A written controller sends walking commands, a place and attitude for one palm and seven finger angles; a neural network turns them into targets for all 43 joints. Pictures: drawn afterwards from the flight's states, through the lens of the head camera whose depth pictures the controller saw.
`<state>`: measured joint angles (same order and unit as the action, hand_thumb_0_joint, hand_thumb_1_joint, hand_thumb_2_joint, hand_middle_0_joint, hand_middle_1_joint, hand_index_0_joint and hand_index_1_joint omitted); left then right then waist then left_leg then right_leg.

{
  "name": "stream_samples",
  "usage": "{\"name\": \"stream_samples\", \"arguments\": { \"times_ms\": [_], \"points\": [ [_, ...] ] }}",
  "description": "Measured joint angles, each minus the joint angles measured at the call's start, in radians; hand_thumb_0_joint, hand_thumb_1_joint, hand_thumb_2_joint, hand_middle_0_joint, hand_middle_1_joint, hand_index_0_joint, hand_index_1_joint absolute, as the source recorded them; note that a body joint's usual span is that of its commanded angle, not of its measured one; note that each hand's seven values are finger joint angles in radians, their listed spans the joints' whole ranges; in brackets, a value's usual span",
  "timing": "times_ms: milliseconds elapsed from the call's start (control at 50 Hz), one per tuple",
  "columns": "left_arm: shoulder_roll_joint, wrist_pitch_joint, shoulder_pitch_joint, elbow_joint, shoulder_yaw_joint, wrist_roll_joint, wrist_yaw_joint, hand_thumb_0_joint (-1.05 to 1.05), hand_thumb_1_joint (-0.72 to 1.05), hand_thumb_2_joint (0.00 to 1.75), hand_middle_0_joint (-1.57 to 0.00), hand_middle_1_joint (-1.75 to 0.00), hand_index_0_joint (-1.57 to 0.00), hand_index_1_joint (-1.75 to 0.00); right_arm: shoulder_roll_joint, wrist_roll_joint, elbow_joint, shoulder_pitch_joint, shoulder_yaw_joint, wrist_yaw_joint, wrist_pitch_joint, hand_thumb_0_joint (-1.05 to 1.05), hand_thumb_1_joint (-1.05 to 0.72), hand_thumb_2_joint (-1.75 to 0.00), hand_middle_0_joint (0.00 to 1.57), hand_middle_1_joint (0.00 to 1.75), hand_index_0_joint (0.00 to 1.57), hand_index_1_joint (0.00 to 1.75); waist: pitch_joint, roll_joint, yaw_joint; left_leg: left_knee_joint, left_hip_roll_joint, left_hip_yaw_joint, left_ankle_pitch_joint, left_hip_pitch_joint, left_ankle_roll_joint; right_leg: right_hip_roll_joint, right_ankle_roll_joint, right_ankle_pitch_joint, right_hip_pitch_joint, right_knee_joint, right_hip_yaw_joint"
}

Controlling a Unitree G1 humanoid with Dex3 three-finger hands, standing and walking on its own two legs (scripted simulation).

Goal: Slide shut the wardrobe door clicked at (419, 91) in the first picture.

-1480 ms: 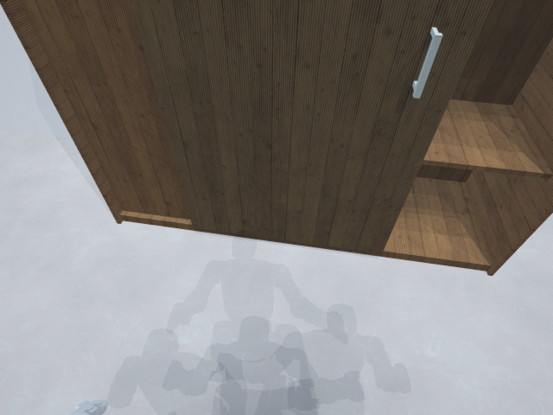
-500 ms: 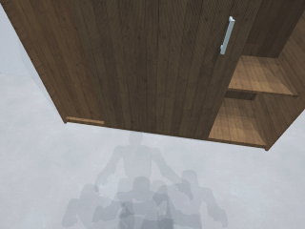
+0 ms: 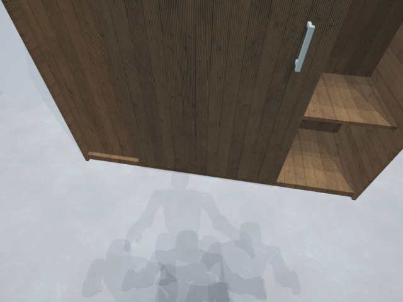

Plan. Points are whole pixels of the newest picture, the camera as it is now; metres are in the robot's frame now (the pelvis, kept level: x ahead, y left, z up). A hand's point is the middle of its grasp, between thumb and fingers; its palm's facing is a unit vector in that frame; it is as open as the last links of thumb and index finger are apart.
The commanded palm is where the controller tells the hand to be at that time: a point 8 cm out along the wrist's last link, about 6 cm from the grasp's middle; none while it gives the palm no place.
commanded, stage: walk to a spot facing it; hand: left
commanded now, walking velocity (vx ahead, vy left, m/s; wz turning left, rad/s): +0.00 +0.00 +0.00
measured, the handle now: (303, 47) +0.88 -0.30 +0.11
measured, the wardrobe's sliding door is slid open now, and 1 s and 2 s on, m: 0.46 0.46 0.46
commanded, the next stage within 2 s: none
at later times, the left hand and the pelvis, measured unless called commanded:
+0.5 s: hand out of the picture +0.05 +0.17 -0.17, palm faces -0.14 -0.95 -0.28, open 7.4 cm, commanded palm none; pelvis -0.02 -0.03 -0.02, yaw -11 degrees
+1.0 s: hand out of the picture +0.12 +0.20 -0.18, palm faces -0.38 -0.89 -0.25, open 7.4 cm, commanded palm none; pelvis -0.04 +0.02 -0.01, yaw -27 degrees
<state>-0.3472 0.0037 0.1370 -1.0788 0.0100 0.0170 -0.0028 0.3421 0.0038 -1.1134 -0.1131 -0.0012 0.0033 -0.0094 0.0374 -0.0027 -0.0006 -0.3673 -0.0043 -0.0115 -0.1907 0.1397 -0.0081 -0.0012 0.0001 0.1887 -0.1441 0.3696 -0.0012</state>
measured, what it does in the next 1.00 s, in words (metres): steps on the spot, turning right: left foot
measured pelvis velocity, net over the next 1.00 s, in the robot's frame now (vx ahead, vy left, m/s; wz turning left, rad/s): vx -0.04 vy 0.02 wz -0.47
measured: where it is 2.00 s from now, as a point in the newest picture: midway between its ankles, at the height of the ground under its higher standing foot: outside the picture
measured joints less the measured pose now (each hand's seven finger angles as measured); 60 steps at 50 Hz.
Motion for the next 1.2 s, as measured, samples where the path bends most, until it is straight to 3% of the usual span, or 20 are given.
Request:
{"name": "stream_samples", "arguments": {
  "times_ms": [160,300,360,400,440,480,520,580,760,840,900,940,980,1020,1060,1100,1200],
  "points": [
    [0.002,-0.010,0.008,0.005,-0.006,0.000,0.002,0.01,0.90,0.90,-0.20,-0.30,-0.21,-0.30,-0.002,0.001,0.007,0.004,-0.003,-0.006,0.001,0.01,-0.91,-0.90,0.21,0.30,0.20,0.30,0.003,-0.001,0.010,-0.007,-0.005,0.015,-0.006,0.000,-0.001,0.005,0.000,0.002,-0.008,0.010,-0.015],
    [0.038,-0.055,0.057,0.066,-0.025,0.005,0.002,0.01,0.90,0.90,-0.20,-0.30,-0.20,-0.29,-0.061,0.004,0.090,-0.009,-0.020,-0.021,0.022,0.00,-0.91,-0.90,0.21,0.30,0.20,0.30,0.018,0.017,0.019,-0.104,-0.020,0.088,-0.059,0.052,-0.005,0.023,0.003,0.056,-0.121,0.174,-0.079],
    [0.064,-0.067,0.080,0.095,-0.035,0.006,-0.005,0.01,0.91,0.90,-0.20,-0.30,-0.20,-0.29,-0.090,0.006,0.117,-0.020,-0.027,-0.019,0.028,0.00,-0.91,-0.90,0.21,0.30,0.20,0.30,0.040,0.021,0.027,-0.159,-0.034,0.129,-0.091,0.066,-0.010,0.012,-0.005,0.164,-0.182,0.321,-0.037],
    [0.087,-0.065,0.099,0.113,-0.040,0.007,-0.011,0.01,0.91,0.90,-0.20,-0.30,-0.20,-0.29,-0.100,0.007,0.129,-0.030,-0.032,-0.017,0.034,0.00,-0.91,-0.90,0.21,0.30,0.20,0.30,0.049,0.006,0.031,-0.219,-0.057,0.147,-0.123,0.083,-0.023,0.004,-0.006,0.160,-0.174,0.318,0.000],
    [0.114,-0.050,0.113,0.127,-0.040,0.012,-0.011,0.01,0.91,0.90,-0.20,-0.30,-0.20,-0.29,-0.101,0.004,0.134,-0.038,-0.041,-0.016,0.049,0.00,-0.91,-0.90,0.21,0.30,0.20,0.30,0.056,-0.029,0.023,-0.364,-0.085,0.121,-0.203,0.151,-0.032,0.030,0.044,0.131,-0.181,0.319,0.023],
    [0.137,-0.042,0.121,0.137,-0.039,0.010,-0.005,0.01,0.91,0.90,-0.20,-0.30,-0.20,-0.29,-0.107,0.002,0.131,-0.040,-0.047,-0.017,0.067,0.01,-0.91,-0.90,0.21,0.30,0.20,0.30,0.060,-0.035,0.025,-0.545,-0.061,0.063,-0.267,0.233,-0.037,0.041,0.072,0.121,-0.183,0.301,0.022],
    [0.155,-0.043,0.129,0.143,-0.039,0.007,-0.001,0.01,0.90,0.90,-0.20,-0.30,-0.21,-0.30,-0.111,0.003,0.128,-0.038,-0.052,-0.014,0.073,0.01,-0.91,-0.90,0.21,0.30,0.20,0.30,0.063,-0.033,0.030,-0.664,-0.046,0.034,-0.235,0.290,-0.043,0.051,0.079,0.087,-0.171,0.247,0.008],
    [0.170,-0.043,0.142,0.146,-0.040,0.005,-0.001,0.01,0.90,0.90,-0.20,-0.30,-0.21,-0.30,-0.116,0.006,0.133,-0.039,-0.058,-0.013,0.069,0.01,-0.91,-0.90,0.21,0.30,0.20,0.30,0.055,-0.022,0.030,-0.711,-0.042,0.022,-0.176,0.329,-0.056,0.063,0.082,0.030,-0.158,0.165,-0.021],
    [0.155,-0.043,0.146,0.152,-0.064,0.010,0.000,0.01,0.90,0.90,-0.20,-0.30,-0.21,-0.30,-0.110,0.004,0.157,-0.031,-0.068,-0.026,0.061,0.01,-0.91,-0.90,0.20,0.30,0.20,0.30,0.012,0.009,0.041,-0.556,-0.029,-0.005,-0.196,0.271,-0.065,0.101,0.073,-0.054,-0.174,0.075,-0.121],
    [0.128,-0.054,0.131,0.160,-0.076,0.014,0.000,0.01,0.90,0.90,-0.20,-0.30,-0.21,-0.30,-0.111,-0.004,0.181,-0.020,-0.065,-0.030,0.050,0.01,-0.91,-0.90,0.20,0.30,0.20,0.30,-0.001,0.023,0.049,-0.401,-0.008,-0.011,-0.223,0.208,-0.045,0.120,0.056,-0.076,-0.198,0.069,-0.168],
    [0.104,-0.066,0.121,0.168,-0.084,0.013,0.000,0.01,0.90,0.90,-0.20,-0.30,-0.21,-0.30,-0.114,-0.009,0.205,-0.030,-0.057,-0.033,0.029,0.01,-0.91,-0.90,0.20,0.30,0.20,0.30,-0.016,0.033,0.043,-0.192,0.006,-0.010,-0.171,0.121,-0.019,0.138,0.033,-0.083,-0.228,0.087,-0.199],
    [0.086,-0.075,0.107,0.171,-0.094,0.009,-0.004,0.01,0.90,0.90,-0.20,-0.30,-0.21,-0.30,-0.119,-0.004,0.219,-0.045,-0.052,-0.036,0.017,0.01,-0.91,-0.90,0.20,0.30,0.20,0.30,-0.017,0.041,0.029,-0.131,0.004,-0.003,-0.095,0.103,0.007,0.144,0.009,0.047,-0.284,0.207,-0.183],
    [0.067,-0.079,0.093,0.171,-0.107,0.016,-0.013,0.01,0.90,0.90,-0.20,-0.30,-0.20,-0.29,-0.130,0.003,0.221,-0.063,-0.042,-0.036,0.020,0.00,-0.91,-0.90,0.20,0.30,0.20,0.30,-0.011,0.053,0.023,-0.131,-0.003,0.020,-0.095,0.089,0.013,0.127,-0.023,0.160,-0.355,0.436,-0.125],
    [0.053,-0.079,0.086,0.178,-0.116,0.019,-0.023,0.01,0.91,0.90,-0.20,-0.30,-0.20,-0.29,-0.137,0.009,0.217,-0.081,-0.034,-0.036,0.025,0.00,-0.91,-0.90,0.20,0.30,0.20,0.30,-0.007,0.058,0.024,-0.112,-0.015,0.044,-0.097,0.066,0.012,0.097,-0.046,0.169,-0.405,0.637,-0.081],
    [0.048,-0.079,0.083,0.185,-0.118,0.018,-0.029,0.01,0.91,0.90,-0.20,-0.30,-0.20,-0.29,-0.140,0.012,0.212,-0.094,-0.031,-0.037,0.025,0.01,-0.91,-0.90,0.21,0.30,0.20,0.30,-0.002,0.054,0.026,-0.100,-0.029,0.070,-0.097,0.050,0.012,0.059,-0.061,0.167,-0.417,0.729,-0.050],
    [0.051,-0.082,0.078,0.188,-0.114,0.016,-0.033,0.01,0.91,0.90,-0.20,-0.30,-0.20,-0.29,-0.142,0.014,0.208,-0.103,-0.032,-0.035,0.020,0.01,-0.91,-0.90,0.21,0.30,0.20,0.30,0.008,0.042,0.023,-0.101,-0.046,0.095,-0.101,0.039,0.012,0.023,-0.070,0.185,-0.394,0.713,-0.024],
    [0.071,-0.088,0.044,0.186,-0.095,0.011,-0.039,0.01,0.91,0.90,-0.20,-0.30,-0.20,-0.29,-0.138,0.017,0.200,-0.122,-0.039,-0.024,0.013,0.01,-0.91,-0.90,0.21,0.30,0.20,0.30,0.041,0.010,-0.002,-0.144,-0.092,0.161,-0.135,0.033,-0.003,-0.030,-0.062,0.221,-0.282,0.481,0.030]
  ]
}}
